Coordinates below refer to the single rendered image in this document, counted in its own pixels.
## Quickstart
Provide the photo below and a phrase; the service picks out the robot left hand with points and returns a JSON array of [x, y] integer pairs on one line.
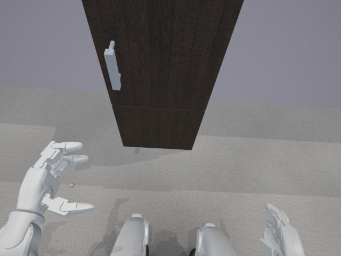
[[38, 180]]

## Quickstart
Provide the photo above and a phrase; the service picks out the robot right hand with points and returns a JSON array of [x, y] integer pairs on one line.
[[287, 241]]

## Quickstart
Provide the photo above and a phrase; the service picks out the robot right thigh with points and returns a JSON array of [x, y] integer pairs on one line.
[[211, 241]]

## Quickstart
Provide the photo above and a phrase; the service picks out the robot left forearm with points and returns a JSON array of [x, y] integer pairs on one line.
[[22, 234]]

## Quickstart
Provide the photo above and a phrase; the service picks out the robot thigh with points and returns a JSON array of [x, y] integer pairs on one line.
[[211, 241], [132, 238]]

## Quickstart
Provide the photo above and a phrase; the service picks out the cupboard door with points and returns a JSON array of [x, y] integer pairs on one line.
[[166, 50]]

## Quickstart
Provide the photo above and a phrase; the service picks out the robot left thigh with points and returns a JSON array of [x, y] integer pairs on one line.
[[132, 238]]

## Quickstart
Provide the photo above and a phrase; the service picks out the handle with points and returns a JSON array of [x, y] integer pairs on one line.
[[112, 67]]

